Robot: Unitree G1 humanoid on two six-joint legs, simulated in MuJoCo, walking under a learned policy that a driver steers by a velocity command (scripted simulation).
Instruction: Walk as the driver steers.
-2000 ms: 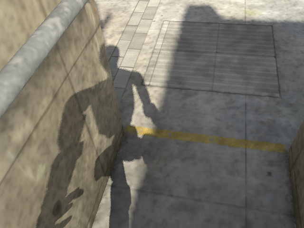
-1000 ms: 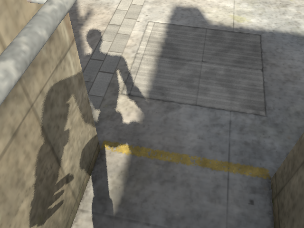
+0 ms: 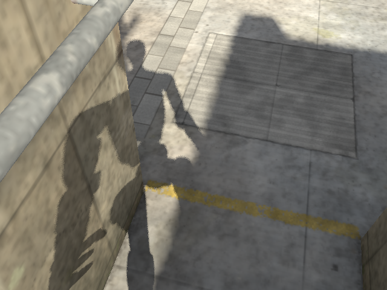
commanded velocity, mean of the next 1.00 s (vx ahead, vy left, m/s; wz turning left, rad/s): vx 0.09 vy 0.00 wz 0.00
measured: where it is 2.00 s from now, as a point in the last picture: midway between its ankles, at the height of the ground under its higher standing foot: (237, 253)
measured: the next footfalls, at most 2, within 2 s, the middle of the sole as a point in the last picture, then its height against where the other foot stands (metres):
right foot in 1.20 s outside the picture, level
left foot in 1.76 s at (199, 243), level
